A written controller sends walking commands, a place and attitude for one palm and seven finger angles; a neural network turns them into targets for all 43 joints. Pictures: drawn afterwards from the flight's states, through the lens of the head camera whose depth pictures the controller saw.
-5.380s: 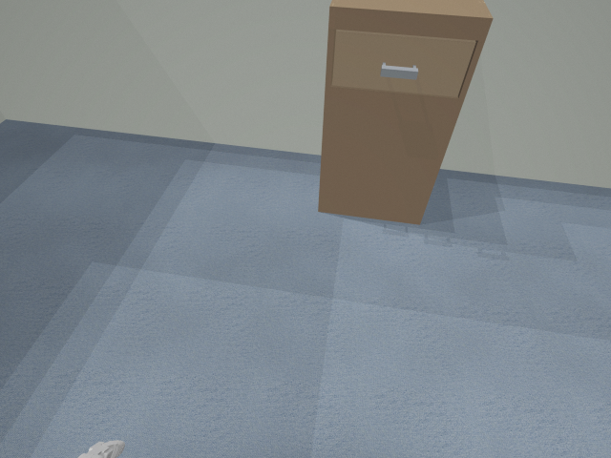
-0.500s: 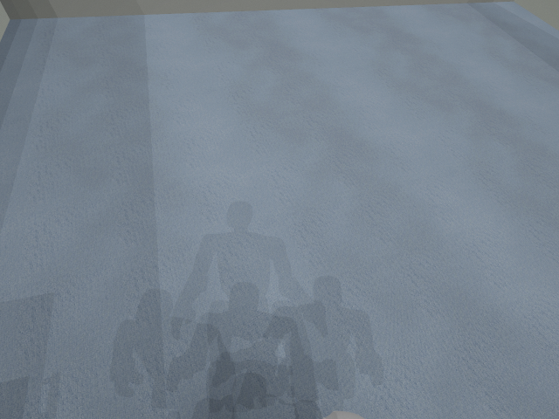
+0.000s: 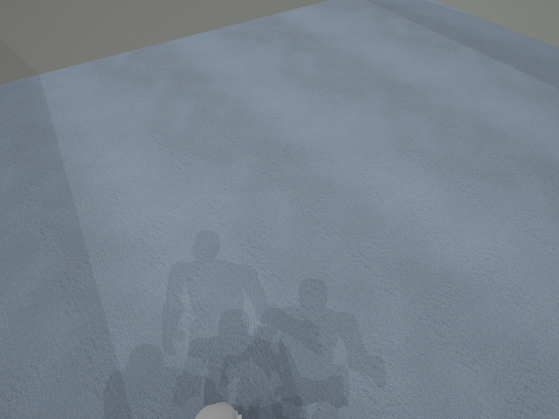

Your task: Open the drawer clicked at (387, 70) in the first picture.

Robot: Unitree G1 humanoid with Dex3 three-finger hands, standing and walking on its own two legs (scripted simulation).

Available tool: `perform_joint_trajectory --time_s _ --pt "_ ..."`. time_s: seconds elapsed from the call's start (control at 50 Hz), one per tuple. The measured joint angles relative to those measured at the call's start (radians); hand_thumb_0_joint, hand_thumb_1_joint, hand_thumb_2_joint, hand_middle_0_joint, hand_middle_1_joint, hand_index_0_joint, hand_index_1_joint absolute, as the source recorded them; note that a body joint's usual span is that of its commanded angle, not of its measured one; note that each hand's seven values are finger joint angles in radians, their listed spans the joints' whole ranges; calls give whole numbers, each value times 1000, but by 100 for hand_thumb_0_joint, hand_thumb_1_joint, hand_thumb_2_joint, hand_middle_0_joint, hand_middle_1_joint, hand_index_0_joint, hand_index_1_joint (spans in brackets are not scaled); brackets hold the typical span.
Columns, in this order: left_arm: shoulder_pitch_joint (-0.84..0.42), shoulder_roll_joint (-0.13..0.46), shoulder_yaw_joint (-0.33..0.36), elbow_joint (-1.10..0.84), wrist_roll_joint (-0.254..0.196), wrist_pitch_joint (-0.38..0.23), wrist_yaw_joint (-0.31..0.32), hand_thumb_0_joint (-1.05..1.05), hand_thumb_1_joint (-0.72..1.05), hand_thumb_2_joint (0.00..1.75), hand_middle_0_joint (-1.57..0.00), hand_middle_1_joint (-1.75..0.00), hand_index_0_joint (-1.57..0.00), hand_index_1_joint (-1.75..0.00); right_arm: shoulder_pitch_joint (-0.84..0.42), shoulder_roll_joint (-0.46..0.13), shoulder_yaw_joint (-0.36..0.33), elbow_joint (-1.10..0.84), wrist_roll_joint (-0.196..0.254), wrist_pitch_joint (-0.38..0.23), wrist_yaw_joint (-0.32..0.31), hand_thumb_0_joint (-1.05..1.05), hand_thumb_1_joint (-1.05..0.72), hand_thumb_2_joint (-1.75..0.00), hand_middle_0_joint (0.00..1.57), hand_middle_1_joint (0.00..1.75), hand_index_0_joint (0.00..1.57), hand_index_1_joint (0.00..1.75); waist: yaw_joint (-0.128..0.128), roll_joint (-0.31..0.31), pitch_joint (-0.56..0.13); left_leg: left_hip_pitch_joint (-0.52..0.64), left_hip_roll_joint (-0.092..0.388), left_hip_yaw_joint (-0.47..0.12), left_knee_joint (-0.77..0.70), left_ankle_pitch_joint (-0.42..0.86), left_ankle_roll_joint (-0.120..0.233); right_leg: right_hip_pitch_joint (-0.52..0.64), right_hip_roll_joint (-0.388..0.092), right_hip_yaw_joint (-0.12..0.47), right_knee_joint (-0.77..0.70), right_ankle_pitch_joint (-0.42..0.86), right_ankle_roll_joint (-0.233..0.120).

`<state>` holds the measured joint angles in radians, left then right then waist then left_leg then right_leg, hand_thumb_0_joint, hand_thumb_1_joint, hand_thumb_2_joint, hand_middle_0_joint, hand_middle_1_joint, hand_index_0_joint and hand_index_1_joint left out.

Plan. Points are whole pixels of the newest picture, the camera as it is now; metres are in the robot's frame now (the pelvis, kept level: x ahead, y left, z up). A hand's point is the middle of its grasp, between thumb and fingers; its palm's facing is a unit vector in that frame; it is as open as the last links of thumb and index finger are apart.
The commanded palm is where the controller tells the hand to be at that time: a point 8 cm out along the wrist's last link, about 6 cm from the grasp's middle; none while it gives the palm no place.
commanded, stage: walk to a spot facing it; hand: left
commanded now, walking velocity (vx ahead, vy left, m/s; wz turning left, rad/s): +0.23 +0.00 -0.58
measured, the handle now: out of the picture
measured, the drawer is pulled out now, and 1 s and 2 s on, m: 0.00 0.00 0.00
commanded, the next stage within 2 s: turn to face it in 0.60 s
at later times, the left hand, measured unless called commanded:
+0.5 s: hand (159, 363) +0.24 +0.25 -0.18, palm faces -0.26 -0.95 -0.19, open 7.4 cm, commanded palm none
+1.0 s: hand (255, 291) +0.38 +0.08 -0.16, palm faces -0.43 -0.88 -0.20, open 7.4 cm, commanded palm none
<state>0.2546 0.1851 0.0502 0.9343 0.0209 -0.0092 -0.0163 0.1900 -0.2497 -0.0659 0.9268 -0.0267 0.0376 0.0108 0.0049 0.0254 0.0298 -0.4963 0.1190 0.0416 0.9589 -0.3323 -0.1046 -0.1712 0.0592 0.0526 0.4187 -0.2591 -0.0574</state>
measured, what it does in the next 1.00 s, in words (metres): walks ahead, turning right: left foot, then right foot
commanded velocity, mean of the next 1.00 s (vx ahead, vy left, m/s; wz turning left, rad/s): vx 0.03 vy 0.00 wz -0.20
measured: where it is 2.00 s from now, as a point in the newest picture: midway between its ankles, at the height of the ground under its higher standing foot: outside the picture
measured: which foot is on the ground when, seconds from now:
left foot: up 0.00-0.16, down 0.18-0.72, up 0.74-1.00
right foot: down 0.00-0.18, up 0.20-0.70, down 0.72-1.00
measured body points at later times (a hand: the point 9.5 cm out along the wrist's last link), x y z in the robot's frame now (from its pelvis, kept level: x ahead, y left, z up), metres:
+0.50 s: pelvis +0.12 +0.06 +0.00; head +0.17 +0.08 +0.45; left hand +0.25 +0.30 -0.16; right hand +0.07 -0.18 -0.13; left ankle +0.10 +0.14 -0.74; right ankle +0.07 -0.08 -0.65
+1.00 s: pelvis +0.19 -0.01 -0.01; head +0.21 -0.03 +0.44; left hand +0.40 +0.13 -0.14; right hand +0.11 -0.22 -0.17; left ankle +0.25 +0.12 -0.70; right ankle +0.14 -0.08 -0.74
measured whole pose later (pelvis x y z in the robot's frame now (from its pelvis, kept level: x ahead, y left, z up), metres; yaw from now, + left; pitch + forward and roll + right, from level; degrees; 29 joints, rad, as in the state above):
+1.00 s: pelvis +0.19 -0.01 -0.01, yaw -24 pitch +0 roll +0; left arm 0.11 0.14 0.02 0.95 0.02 0.00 0.02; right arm 0.27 -0.16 -0.03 1.01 -0.01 0.04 -0.01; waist -0.06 0.03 0.04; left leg -0.43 0.11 0.07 0.92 -0.42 -0.06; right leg -0.20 -0.02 -0.18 0.53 -0.33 -0.05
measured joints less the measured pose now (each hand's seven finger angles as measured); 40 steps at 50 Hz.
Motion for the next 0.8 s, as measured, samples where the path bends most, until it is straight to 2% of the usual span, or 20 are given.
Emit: perform_joint_trajectory --time_s 0.12,0.16,0.18,0.2,0.24,0.28,0.32,0.4,0.48,0.56,0.64,0.7,0.72,0.74,0.78,0.8 --pt "75 15 9 37 5 5 3 0 90 89 -20 -30 -21 -30 -45 17 8 -27 10 -22 1 1 -91 -90 20 29 20 30 45 -33 -5 67 -50 7 -211 -26 21 29 8 64 13 -40 26" --pt "97 26 16 51 3 12 4 0 90 89 -20 -30 -21 -30 -55 25 15 -41 14 -38 -2 1 -91 -90 20 29 20 30 53 -49 -5 124 -69 17 -330 12 29 26 9 90 50 -73 41" --pt "109 31 19 55 1 18 4 0 90 89 -20 -30 -21 -30 -56 27 21 -50 15 -51 -6 1 -91 -90 20 29 20 30 53 -54 -7 157 -72 25 -395 61 45 14 13 103 91 -101 49" --pt "110 38 25 64 -4 26 4 1 90 89 -20 -30 -21 -30 -61 35 25 -54 11 -65 -10 1 -91 -90 20 29 20 30 52 -67 -3 160 -75 42 -386 94 77 -16 13 108 180 -155 49" --pt "107 47 33 80 -3 43 2 1 90 89 -20 -30 -21 -30 -58 47 40 -61 7 -71 -12 1 -91 -90 20 29 20 30 54 -76 2 176 -61 81 -353 55 124 -106 5 60 411 -241 55" --pt "98 56 42 84 6 53 -6 1 90 89 -20 -30 -20 -30 -38 61 48 -59 5 -69 -16 1 -91 -90 20 29 20 30 47 -75 0 217 -45 111 -380 28 140 -187 -16 -2 582 -228 67" --pt "77 66 50 75 11 58 -14 1 91 89 -20 -30 -20 -30 -12 75 55 -49 5 -70 -24 1 -91 -90 20 29 20 30 37 -75 6 259 -38 133 -434 39 139 -253 -44 -43 682 -168 81" --pt "26 77 59 40 9 58 -12 1 91 90 -19 -30 -20 -30 40 94 58 -10 11 -70 -36 1 -91 -90 20 30 20 30 26 -70 25 321 -26 177 -506 48 139 -348 -80 -64 763 -88 109" --pt "-22 75 61 17 10 69 -8 1 91 90 -19 -30 -20 -30 91 89 45 28 13 -63 -41 0 -92 -90 21 30 20 30 7 -64 34 360 -17 229 -520 21 137 -385 -101 -77 747 -47 125" --pt "-78 65 56 3 11 82 -10 0 91 90 -19 -30 -20 -30 133 85 33 57 8 -55 -39 1 -92 -90 20 30 20 30 -21 -59 47 389 -9 279 -503 -20 126 -368 -118 -114 628 -43 128" --pt "-136 46 43 -17 11 80 -11 0 91 90 -19 -30 -20 -30 159 75 20 77 3 -44 -32 1 -91 -90 20 30 20 30 -47 -44 64 408 8 336 -456 -77 104 -312 -114 -153 447 -75 109" --pt "-166 34 30 -40 11 59 -12 0 91 90 -19 -30 -20 -30 176 63 11 85 6 -37 -25 1 -91 -90 20 30 20 30 -61 -20 73 406 43 370 -367 -139 76 -237 -86 -179 287 -61 79" --pt "-172 36 25 -49 13 43 -11 0 91 90 -19 -30 -20 -30 187 63 9 85 11 -34 -21 1 -91 -90 20 30 20 30 -64 -20 71 379 61 368 -285 -157 67 -203 -80 -182 227 -3 48" --pt "-181 33 21 -52 13 24 -5 0 91 90 -19 -30 -20 -30 183 59 10 88 17 -25 -19 1 -91 -90 20 30 20 30 -63 -11 75 326 72 322 -154 -185 53 -208 -71 -181 244 -15 16" --pt "-191 23 7 -50 3 3 11 0 91 90 -19 -30 -20 -30 161 52 13 93 26 -3 -25 1 -91 -90 20 29 20 30 -72 3 84 213 44 178 86 -238 50 -198 -61 -180 270 -64 -11" --pt "-191 17 1 -47 1 1 19 0 91 89 -19 -30 -20 -30 150 53 15 94 26 4 -28 1 -91 -90 20 29 20 30 -72 6 80 169 27 127 166 -234 51 -181 -58 -178 258 -74 -14"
